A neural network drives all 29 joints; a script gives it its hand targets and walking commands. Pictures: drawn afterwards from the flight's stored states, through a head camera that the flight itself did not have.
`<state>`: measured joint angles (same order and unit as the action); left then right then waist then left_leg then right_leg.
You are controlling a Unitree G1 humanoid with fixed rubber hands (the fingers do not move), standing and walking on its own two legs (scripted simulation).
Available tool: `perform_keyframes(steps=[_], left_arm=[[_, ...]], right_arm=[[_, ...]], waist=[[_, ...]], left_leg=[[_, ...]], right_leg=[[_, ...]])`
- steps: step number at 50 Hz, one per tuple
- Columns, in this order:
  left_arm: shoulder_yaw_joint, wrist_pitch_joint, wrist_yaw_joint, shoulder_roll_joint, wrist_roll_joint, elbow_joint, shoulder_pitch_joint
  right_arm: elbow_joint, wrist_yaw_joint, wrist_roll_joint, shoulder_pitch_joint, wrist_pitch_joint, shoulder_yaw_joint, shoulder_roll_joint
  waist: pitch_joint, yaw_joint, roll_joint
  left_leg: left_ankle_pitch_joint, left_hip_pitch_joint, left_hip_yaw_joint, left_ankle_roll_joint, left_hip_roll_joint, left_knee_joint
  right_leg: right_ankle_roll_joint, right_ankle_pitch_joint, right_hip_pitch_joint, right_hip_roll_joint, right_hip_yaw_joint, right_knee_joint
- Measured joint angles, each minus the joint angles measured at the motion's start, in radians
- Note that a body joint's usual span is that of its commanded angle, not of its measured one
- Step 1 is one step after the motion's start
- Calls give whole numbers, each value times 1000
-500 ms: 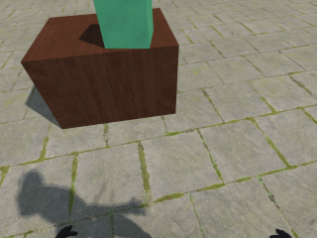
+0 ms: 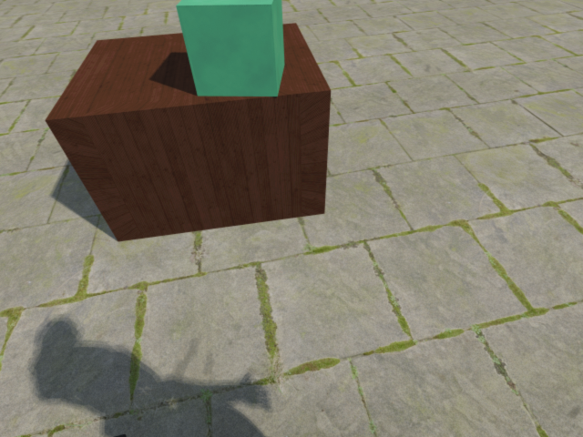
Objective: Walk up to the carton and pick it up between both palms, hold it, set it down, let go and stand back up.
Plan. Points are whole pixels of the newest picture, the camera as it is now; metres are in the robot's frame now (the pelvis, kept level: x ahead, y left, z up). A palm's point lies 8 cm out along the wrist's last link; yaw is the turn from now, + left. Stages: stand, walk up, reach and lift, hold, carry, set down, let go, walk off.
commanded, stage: stand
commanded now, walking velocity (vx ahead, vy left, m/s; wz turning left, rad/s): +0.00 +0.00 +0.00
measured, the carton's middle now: (238, 39) +1.39 +0.25 +0.02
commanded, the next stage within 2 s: walk up in 0.16 s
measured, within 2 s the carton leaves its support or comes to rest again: neither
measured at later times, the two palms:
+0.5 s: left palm out of the picture +0.07 +0.35 -0.10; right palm out of the picture +0.11 -0.31 -0.10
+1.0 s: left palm (51, 407) +0.20 +0.40 -0.09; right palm (491, 390) +0.24 -0.28 -0.13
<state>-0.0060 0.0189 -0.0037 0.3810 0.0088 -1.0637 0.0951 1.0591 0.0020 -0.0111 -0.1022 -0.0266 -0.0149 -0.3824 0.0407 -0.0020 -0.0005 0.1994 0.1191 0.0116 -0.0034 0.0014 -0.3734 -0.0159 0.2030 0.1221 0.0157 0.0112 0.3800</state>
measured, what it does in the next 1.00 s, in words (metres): walks ahead: left foot, then right foot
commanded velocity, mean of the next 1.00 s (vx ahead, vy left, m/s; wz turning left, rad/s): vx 0.00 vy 0.00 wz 0.00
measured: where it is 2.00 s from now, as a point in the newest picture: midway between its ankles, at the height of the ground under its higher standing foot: (270, 368)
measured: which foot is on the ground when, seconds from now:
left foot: down 0.00-0.44, up 0.46-0.60, down 0.62-0.96, up 0.98-1.00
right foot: down 0.00-0.62, up 0.64-0.92, down 0.94-1.00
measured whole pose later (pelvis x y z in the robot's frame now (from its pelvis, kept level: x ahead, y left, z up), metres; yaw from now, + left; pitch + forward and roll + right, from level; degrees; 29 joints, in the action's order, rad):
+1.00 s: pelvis +0.16 +0.05 -0.03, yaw +10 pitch -4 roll +1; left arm -0.10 0.09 -0.05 0.46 0.03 -0.80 0.27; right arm 0.85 -0.05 -0.02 -0.36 -0.06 0.06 -0.47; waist 0.05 0.02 0.02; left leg 0.49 0.26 -0.08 -0.04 0.04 -0.88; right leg 0.02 0.24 0.39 0.03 -0.06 0.70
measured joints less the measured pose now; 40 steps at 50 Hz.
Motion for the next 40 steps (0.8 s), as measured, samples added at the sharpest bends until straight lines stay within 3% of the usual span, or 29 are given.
perform_keyframes(steps=[18, 22, 26, 29, 31, 33, 36, 40], left_arm=[[1, -4, 1, 1, -1, -17, 4], [-43, 20, -19, 20, 16, 52, 51], [-82, 48, -17, 59, 24, 110, 112], [-99, 46, -20, 93, 29, 130, 144], [-103, 37, -27, 120, 32, 146, 151], [-103, 24, -30, 131, 33, 162, 156], [-87, 13, -34, 117, 22, 175, 157], [-71, 29, -46, 97, 9, 202, 146]], right_arm=[[21, 1, 1, 0, 3, 1, -2], [-26, -38, -24, -54, 9, 43, -21], [-70, -60, -28, -88, 16, 79, -57], [-106, -83, -18, -109, 4, 97, -76], [-123, -91, -16, -131, -12, 110, -86], [-134, -83, -28, -150, -25, 124, -96], [-146, -71, -14, -183, -28, 119, -83], [-167, -60, -7, -228, -36, 92, -66]], waist=[[1, -1, -1], [-26, 3, 6], [-13, -13, 16], [-1, -18, 19], [0, -15, 5], [2, -13, -25], [-1, 11, -52], [3, 35, -67]], left_leg=[[-13, -7, -4, -4, 6, 21], [169, 59, -38, -41, 16, -120], [227, 189, -51, -28, 14, -411], [229, 228, -41, -21, -35, -374], [157, 208, -27, -21, -51, -246], [47, 217, -2, -7, -18, -267], [82, 177, 0, -10, 25, -256], [72, 91, -7, -32, 49, -165]], right_leg=[[-5, -12, -9, 6, -1, -23], [32, 133, 27, 2, -13, 67], [0, 56, 8, 17, -37, 68], [-17, 99, -20, 34, -62, 73], [-6, 157, -10, 61, -78, 144], [40, 280, 67, 87, -41, 347], [59, 311, 198, 49, 16, 622], [46, 248, 289, 44, -15, 583]])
